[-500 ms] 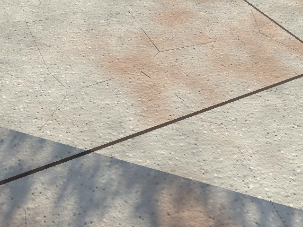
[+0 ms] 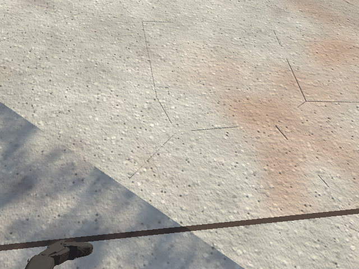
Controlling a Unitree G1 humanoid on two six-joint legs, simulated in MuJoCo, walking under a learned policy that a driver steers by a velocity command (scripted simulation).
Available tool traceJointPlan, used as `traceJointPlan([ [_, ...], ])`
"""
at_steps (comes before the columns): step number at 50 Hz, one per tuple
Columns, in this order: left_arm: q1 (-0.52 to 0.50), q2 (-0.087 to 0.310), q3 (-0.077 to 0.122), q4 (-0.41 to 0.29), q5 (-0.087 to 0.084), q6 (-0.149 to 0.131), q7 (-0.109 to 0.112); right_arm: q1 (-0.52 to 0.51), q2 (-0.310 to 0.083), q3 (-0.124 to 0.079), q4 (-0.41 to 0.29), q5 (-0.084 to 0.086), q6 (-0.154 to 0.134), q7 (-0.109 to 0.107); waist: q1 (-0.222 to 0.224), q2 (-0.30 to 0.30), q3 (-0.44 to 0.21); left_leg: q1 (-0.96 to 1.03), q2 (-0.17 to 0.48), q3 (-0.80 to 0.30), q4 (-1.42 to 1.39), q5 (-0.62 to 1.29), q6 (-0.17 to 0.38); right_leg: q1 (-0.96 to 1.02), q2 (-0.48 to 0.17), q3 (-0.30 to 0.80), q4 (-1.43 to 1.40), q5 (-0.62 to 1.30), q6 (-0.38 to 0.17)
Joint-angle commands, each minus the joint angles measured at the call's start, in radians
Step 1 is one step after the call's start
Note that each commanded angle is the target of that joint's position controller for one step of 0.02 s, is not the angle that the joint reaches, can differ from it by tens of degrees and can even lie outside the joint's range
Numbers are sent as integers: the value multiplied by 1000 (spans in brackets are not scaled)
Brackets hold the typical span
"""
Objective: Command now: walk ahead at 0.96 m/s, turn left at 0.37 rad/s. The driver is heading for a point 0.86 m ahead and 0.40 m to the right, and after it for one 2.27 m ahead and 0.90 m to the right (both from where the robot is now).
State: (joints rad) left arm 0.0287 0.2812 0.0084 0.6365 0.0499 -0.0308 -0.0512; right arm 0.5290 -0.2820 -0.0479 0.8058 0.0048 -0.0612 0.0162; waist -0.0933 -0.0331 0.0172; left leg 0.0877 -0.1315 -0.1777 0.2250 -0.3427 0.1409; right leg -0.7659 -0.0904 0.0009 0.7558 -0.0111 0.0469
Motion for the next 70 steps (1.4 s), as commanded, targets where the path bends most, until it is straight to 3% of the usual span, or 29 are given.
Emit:
traceJointPlan([
  [1,-158,49,4,-86,-17,-25,-6,-25,-154,-32,-24,11,-39,-12,4,100,86,-122,224,-75,-148,634,72,175,56,-94,-183,167,-65],
  [4,-26,108,26,-44,-25,-26,15,-43,-221,-41,7,-17,-45,-22,82,159,-21,48,265,12,22,1216,8,358,149,-129,-206,18,-143],
  [6,365,180,63,75,-43,-19,43,-110,-242,-52,12,-63,-19,-34,280,175,-188,38,268,81,449,1414,-9,675,195,-149,-195,-126,-179],
  [7,567,225,83,127,-37,-12,61,-146,-209,-42,6,-72,-14,-40,367,114,-264,-160,235,112,808,1217,-17,927,98,-27,-132,-311,-213],
  [8,580,332,116,138,-10,-13,60,-67,-69,-9,-47,-30,-25,-15,253,-268,-306,-607,18,133,1297,329,-98,1156,-145,576,-249,-602,-399],
  [9,452,240,102,136,-35,-7,36,-80,-100,4,-57,-42,-53,-6,193,-257,-282,-779,-13,64,1333,-12,-79,1119,-191,979,-504,-657,-434],
  [12,371,114,79,157,-34,-25,28,-313,-133,21,-111,-66,-66,-1,144,89,-39,-762,140,35,1159,91,-79,747,-105,644,-523,-442,-382],
  [16,389,135,73,199,-42,-55,39,-380,-80,56,-186,-95,-18,9,58,24,79,-743,211,79,908,23,-148,486,-10,478,-593,-305,-380],
  [19,375,156,88,176,-44,-64,38,-578,-58,83,-265,-62,-24,30,102,15,133,-586,207,154,557,258,-185,307,55,381,-679,-219,-331],
  [24,457,199,111,197,-66,-61,32,-633,-77,72,-278,-43,-29,18,170,0,44,-422,143,179,320,430,-167,525,38,374,-562,187,-245],
  [27,436,253,122,199,-54,-57,36,-349,-164,22,-205,-46,-44,-18,20,8,-162,-61,122,168,277,223,-130,559,83,335,-98,451,-182],
  [28,400,200,110,176,-53,-69,33,-136,-240,-11,-176,-62,-48,-42,-78,50,-285,178,291,14,290,-32,-97,408,127,286,191,242,-172],
  [29,473,20,65,133,-93,-73,44,-54,-307,-34,-159,-103,-43,-48,-32,313,-448,449,630,-469,184,-316,-6,110,216,169,524,-503,-150],
  [30,428,80,59,104,-78,-55,49,-97,-298,-47,-148,-74,-27,-43,-14,331,-428,363,636,-682,62,-460,27,-12,148,110,649,-436,-163],
  [32,261,122,71,105,-41,-33,34,-222,-133,-14,-142,-63,-26,-33,-3,115,-137,91,515,-316,58,-188,-15,-45,53,78,580,-276,-158],
  [37,133,23,47,19,-18,30,-17,-165,-44,7,-33,-26,-57,-14,80,147,1,-96,433,79,-5,299,-74,-64,-19,48,525,-241,-139],
  [42,-39,47,18,-76,-19,31,-53,-217,-95,-4,-6,-29,-77,-19,122,85,107,-218,340,382,-123,528,-107,60,13,-82,187,8,-160],
  [45,-58,66,14,-72,-20,25,-56,-138,-173,-18,12,-31,-70,-29,132,88,83,-131,336,457,-14,1114,-132,245,119,-204,32,9,-214],
  [48,304,162,56,35,-20,18,-28,-187,-264,-43,-19,-39,-24,-47,333,147,-120,-138,397,425,494,1429,-123,655,198,-163,7,-118,-279],
  [49,495,208,88,108,-23,16,-4,-210,-254,-42,-34,-47,-12,-41,396,95,-198,-307,370,412,821,1162,-122,932,202,-85,-63,-159,-310],
  [50,431,278,120,116,-50,31,25,-216,-160,-24,-52,-56,-12,-20,307,-135,-127,-590,163,409,1219,68,-149,1031,92,120,-134,-222,-342],
  [51,346,399,136,52,-12,46,27,-127,-125,-5,-173,-37,-30,-20,181,-238,-293,-940,95,231,1512,-180,-190,1289,-145,680,-270,-197,-549],
  [52,391,358,138,30,-18,52,43,-239,-177,-1,-199,-40,-57,-20,252,-45,-323,-1019,135,90,1469,-84,-182,1253,-178,826,-446,-397,-554],
  [54,330,258,115,75,-29,26,57,-292,-167,8,-195,-48,-66,-22,141,112,-43,-936,223,86,1222,-24,-176,882,-117,689,-524,-320,-469],
  [57,266,179,80,78,-34,-22,61,-230,-134,19,-166,-83,0,-19,29,137,35,-733,280,98,1017,-82,-211,537,-14,466,-540,-148,-429],
  [60,282,151,71,108,-39,-64,47,-380,-50,50,-223,-65,5,5,62,84,96,-650,307,171,698,183,-198,390,66,283,-619,-55,-370],
  [64,374,167,72,147,-60,-100,24,-512,-40,51,-236,-14,-3,28,158,42,98,-534,260,234,402,597,-99,518,34,176,-730,111,-279],
  [66,414,184,72,179,-46,-97,33,-543,-67,39,-232,-19,-5,29,174,53,100,-603,219,264,331,551,-58,731,3,112,-711,315,-244],
  [70,384,249,83,191,12,-63,73,-279,-153,-7,-150,-18,0,18,19,-70,-96,-386,45,308,364,233,8,947,-68,2,-269,1068,-172],
])
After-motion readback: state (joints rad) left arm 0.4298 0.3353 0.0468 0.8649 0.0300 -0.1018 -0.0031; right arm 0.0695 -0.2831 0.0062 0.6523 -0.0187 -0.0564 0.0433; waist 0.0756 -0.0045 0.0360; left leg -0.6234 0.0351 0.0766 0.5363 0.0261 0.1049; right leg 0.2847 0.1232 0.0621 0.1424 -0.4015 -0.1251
